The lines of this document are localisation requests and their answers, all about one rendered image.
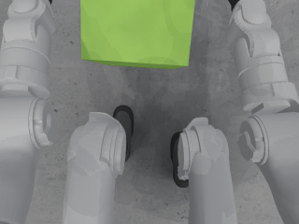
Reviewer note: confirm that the right robot forearm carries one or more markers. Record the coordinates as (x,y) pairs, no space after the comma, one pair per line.
(265,88)

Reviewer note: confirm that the right robot hand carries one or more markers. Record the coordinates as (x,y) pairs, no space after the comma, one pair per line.
(233,3)

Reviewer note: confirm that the robot foot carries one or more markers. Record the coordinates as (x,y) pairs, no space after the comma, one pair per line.
(124,115)
(182,183)

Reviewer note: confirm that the robot right foot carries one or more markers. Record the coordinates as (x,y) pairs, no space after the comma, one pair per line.
(182,183)

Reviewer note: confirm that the left robot upper arm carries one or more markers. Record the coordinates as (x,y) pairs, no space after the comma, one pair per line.
(27,126)

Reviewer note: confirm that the left robot forearm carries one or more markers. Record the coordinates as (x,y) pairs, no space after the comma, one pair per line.
(26,49)

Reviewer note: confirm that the carton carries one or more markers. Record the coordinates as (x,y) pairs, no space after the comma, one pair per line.
(137,33)

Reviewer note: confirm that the robot left foot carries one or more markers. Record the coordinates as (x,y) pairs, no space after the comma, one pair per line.
(124,115)

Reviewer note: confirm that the right robot upper arm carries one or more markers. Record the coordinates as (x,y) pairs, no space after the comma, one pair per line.
(272,142)

